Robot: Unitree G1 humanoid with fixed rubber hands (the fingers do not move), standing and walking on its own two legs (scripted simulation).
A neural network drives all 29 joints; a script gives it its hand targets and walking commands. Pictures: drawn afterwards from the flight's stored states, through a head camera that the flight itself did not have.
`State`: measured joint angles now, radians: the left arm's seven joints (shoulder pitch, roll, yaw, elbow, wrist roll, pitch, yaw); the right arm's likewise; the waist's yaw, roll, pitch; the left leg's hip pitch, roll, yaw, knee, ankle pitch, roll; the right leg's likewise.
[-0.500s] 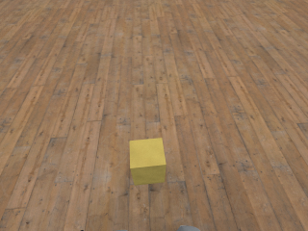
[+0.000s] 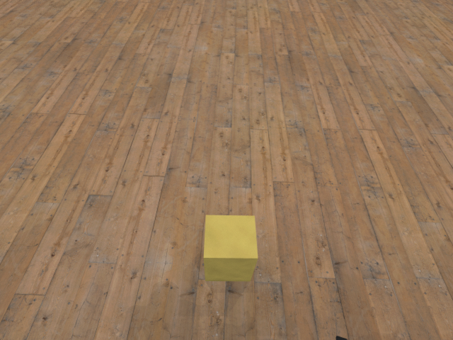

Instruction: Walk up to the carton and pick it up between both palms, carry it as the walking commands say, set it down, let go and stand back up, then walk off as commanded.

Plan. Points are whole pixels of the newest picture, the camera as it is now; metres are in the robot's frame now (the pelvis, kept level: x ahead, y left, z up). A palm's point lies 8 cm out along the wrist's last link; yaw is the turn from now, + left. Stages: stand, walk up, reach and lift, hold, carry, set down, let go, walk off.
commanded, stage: walk up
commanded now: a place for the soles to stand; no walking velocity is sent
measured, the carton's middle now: (229, 249) +0.54 -0.03 -0.63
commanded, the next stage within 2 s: none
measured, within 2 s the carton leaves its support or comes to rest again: neither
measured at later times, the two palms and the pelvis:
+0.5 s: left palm out of the picture +0.01 +0.25 -0.14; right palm out of the picture +0.02 -0.26 -0.13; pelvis -0.03 -0.01 +0.00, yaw +5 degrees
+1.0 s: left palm out of the picture -0.02 +0.25 -0.14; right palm out of the picture +0.07 -0.25 -0.12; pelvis -0.01 -0.01 +0.00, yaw +9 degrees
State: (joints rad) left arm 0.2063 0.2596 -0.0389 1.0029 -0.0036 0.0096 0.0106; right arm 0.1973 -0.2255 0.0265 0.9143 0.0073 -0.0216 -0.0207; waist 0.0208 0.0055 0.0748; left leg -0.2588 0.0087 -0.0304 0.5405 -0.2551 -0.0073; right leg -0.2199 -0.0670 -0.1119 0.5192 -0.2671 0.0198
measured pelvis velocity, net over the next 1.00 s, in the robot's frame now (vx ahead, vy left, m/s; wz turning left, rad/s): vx -0.01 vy -0.01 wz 0.15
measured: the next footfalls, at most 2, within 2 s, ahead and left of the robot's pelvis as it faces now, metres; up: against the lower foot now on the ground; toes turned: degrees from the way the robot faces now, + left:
right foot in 1.50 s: +0.24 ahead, -0.16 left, +0.00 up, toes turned +15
left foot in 1.70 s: +0.17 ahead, +0.06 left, +0.00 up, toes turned +5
